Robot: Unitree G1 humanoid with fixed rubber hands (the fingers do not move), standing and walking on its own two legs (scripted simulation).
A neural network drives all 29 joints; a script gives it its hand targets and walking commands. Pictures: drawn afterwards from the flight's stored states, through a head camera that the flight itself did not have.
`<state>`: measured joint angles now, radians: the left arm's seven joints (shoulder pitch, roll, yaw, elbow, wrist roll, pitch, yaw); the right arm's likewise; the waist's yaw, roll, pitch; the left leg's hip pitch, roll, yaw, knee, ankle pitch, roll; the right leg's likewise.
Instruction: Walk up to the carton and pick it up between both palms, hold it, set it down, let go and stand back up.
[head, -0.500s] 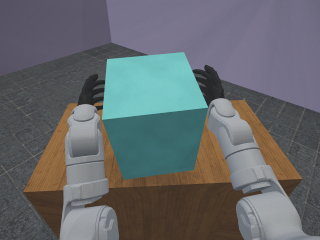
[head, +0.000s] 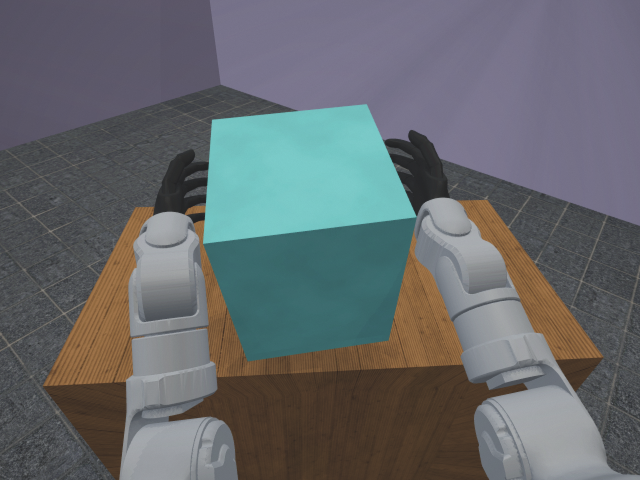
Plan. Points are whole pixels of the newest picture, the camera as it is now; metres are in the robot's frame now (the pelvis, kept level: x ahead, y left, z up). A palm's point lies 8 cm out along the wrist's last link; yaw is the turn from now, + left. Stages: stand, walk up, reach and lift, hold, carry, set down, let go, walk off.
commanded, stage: hold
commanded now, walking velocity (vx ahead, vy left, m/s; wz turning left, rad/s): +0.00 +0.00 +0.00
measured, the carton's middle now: (305, 236) +0.39 +0.01 +0.15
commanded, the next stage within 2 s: none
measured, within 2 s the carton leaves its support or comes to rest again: neither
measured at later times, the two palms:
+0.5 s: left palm (174, 216) +0.35 +0.16 +0.22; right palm (428, 197) +0.36 -0.13 +0.23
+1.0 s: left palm (173, 216) +0.35 +0.16 +0.22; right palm (427, 197) +0.35 -0.13 +0.23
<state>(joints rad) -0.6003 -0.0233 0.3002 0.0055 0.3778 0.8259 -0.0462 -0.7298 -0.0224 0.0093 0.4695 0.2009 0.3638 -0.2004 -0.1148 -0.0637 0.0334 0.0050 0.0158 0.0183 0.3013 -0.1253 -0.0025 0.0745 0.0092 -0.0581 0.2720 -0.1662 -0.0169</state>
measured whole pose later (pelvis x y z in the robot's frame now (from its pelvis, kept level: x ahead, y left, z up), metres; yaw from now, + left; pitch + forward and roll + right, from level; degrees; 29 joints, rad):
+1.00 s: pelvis +0.00 +0.00 +0.00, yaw +0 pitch -10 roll +0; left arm -0.62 -0.02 0.31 0.03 0.37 0.82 -0.05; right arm -0.74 -0.02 0.00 0.48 0.19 0.36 -0.20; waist -0.11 -0.06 0.03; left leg 0.00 0.01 0.02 0.30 -0.12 0.00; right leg 0.07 0.01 -0.06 0.28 -0.17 -0.02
